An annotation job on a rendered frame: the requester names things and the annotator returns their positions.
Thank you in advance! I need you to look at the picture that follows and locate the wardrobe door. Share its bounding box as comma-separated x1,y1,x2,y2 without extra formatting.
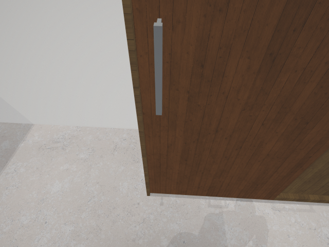
132,0,329,200
281,148,329,196

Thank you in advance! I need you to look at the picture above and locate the handle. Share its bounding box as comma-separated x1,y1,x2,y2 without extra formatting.
153,19,162,115

